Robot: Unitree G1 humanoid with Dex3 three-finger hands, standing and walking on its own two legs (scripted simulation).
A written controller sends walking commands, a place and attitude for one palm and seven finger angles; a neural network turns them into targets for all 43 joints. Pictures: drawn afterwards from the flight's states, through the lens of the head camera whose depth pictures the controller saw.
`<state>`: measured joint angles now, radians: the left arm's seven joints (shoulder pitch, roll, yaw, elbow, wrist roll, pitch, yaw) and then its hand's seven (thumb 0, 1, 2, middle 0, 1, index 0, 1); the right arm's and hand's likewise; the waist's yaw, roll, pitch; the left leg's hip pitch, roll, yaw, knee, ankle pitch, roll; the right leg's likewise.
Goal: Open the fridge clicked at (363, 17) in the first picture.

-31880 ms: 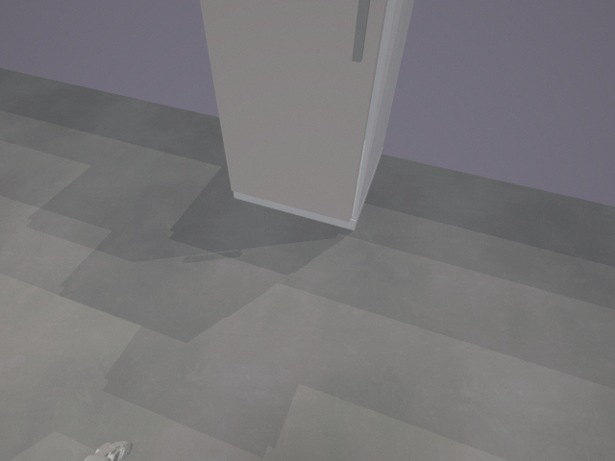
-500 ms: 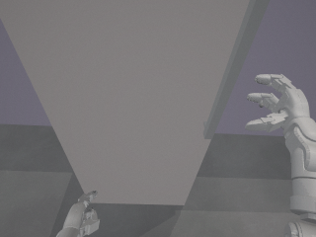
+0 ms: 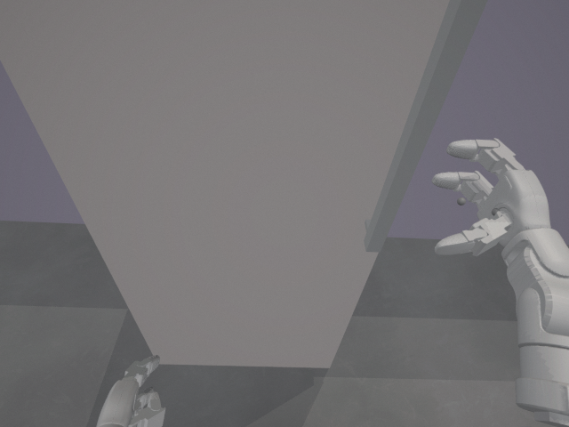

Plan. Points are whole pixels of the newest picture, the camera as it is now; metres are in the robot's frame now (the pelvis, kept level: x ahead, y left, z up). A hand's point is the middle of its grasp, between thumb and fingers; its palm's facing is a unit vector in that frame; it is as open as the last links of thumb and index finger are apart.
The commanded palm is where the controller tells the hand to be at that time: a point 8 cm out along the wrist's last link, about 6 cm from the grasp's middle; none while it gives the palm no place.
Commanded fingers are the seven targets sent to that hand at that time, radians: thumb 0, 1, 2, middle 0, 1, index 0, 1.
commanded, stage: move the hooked fingers beside the handle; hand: right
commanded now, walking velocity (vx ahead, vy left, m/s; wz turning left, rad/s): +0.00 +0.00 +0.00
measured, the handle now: (406, 137) +0.44 -0.13 +0.23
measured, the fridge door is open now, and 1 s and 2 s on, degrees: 0 0 0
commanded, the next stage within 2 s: feel for the door with the fingertips in 1.22 s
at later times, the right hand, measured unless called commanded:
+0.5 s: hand (466, 193) +0.36 -0.20 +0.20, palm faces -0.01 +1.00 -0.03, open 14.0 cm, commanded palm +0.33 -0.25 +0.19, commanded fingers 0.00 0.50 -0.30 0.30 1.20 0.30 1.20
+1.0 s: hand (457, 207) +0.34 -0.18 +0.20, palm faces -0.03 +1.00 -0.05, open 14.0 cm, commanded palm +0.33 -0.24 +0.20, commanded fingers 0.00 0.50 -0.30 0.30 1.20 0.30 1.20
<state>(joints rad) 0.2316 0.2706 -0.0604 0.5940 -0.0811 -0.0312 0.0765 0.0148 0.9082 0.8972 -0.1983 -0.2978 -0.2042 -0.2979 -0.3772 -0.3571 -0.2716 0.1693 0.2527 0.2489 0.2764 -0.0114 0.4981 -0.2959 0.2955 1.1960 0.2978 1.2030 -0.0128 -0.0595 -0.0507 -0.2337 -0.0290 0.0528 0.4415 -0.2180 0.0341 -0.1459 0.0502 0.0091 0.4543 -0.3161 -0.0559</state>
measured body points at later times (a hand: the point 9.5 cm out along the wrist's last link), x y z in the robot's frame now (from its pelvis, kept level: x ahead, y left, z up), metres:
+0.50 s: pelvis -0.01 +0.00 +0.00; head -0.03 +0.01 +0.45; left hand +0.18 +0.22 -0.08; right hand +0.36 -0.25 +0.20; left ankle +0.01 +0.10 -0.74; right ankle -0.05 -0.08 -0.74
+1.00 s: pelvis -0.01 +0.00 +0.00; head -0.02 +0.02 +0.45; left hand +0.17 +0.23 -0.09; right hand +0.34 -0.24 +0.20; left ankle +0.01 +0.10 -0.74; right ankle -0.05 -0.08 -0.74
